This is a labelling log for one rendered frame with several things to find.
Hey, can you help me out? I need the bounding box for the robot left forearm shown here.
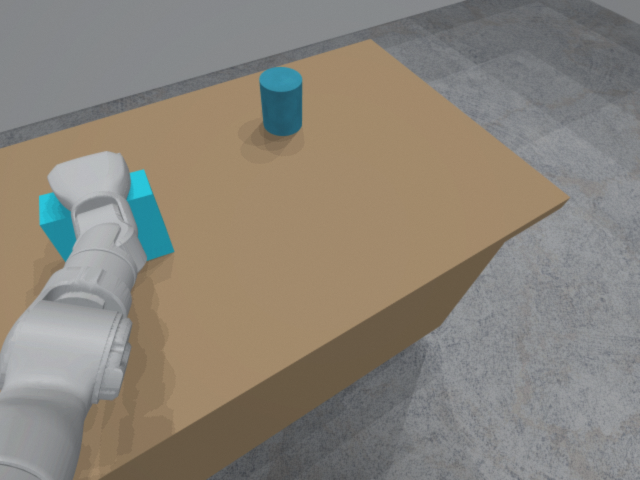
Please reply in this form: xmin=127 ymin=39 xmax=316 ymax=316
xmin=0 ymin=191 xmax=147 ymax=390

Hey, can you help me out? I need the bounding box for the sponge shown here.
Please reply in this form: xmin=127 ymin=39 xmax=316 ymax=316
xmin=39 ymin=169 xmax=174 ymax=262

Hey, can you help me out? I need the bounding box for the robot left upper arm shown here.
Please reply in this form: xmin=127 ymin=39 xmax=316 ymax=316
xmin=0 ymin=300 xmax=132 ymax=480

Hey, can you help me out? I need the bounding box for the table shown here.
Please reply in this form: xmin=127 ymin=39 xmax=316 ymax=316
xmin=0 ymin=39 xmax=570 ymax=480

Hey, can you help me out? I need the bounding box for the robot left hand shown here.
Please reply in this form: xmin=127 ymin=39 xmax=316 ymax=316
xmin=47 ymin=151 xmax=131 ymax=211

